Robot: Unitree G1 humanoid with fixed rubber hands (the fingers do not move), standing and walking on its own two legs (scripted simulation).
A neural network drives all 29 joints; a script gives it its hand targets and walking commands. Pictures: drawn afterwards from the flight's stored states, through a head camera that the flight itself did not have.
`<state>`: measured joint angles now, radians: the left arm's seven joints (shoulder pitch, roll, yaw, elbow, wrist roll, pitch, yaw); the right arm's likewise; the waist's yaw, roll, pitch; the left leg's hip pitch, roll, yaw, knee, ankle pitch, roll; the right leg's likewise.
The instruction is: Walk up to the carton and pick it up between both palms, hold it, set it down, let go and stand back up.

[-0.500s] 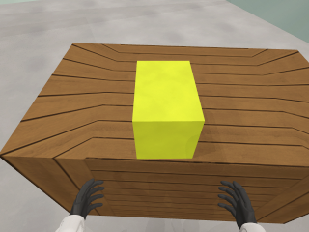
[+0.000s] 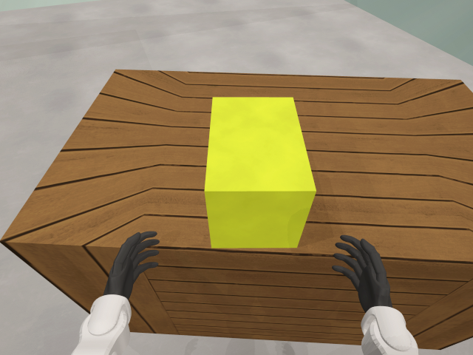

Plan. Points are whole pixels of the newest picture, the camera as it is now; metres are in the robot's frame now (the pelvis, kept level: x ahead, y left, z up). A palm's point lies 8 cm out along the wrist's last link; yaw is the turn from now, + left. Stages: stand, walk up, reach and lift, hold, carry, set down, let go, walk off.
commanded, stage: reach and lift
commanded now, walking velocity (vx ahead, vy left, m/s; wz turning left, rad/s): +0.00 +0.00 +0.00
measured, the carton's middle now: (253, 170) +0.46 +0.01 +0.03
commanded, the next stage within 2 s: none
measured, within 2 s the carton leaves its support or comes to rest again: neither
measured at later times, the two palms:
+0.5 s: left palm (133, 220) +0.29 +0.21 +0.08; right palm (376, 235) +0.29 -0.18 +0.08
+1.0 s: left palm (129, 173) +0.36 +0.22 +0.12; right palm (367, 176) +0.38 -0.18 +0.12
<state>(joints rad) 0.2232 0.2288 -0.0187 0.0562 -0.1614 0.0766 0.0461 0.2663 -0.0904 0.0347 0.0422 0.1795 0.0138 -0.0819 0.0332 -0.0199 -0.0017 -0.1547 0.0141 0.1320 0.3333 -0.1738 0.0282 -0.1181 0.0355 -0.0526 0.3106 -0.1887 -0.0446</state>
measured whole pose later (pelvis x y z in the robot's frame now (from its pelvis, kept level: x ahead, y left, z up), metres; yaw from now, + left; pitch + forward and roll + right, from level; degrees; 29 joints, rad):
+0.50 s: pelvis -0.01 +0.00 +0.00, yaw +0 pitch -2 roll +0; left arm -0.17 0.19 0.09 0.07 -0.13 0.38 0.04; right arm -0.12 -0.15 -0.03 0.12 0.23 0.23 -0.13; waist 0.02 -0.02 0.04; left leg -0.12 0.01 0.14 0.30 -0.15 0.03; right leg -0.10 0.03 -0.05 0.31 -0.17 -0.04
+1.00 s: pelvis +0.00 +0.00 +0.00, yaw +0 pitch +1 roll +0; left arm -0.47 0.25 0.17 0.20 -0.11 0.53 0.04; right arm -0.51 -0.22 -0.02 0.36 0.32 0.32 -0.17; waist 0.00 -0.02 0.02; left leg -0.19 0.02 0.12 0.32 -0.16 0.02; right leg -0.15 0.04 -0.06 0.29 -0.17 -0.05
